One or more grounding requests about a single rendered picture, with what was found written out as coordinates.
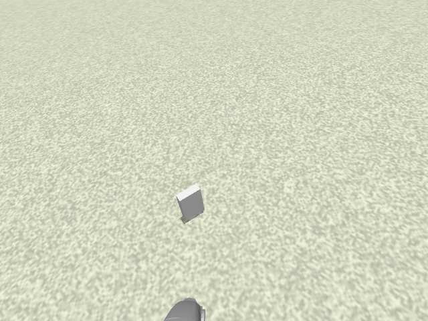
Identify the carton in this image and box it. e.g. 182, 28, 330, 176
176, 184, 205, 220

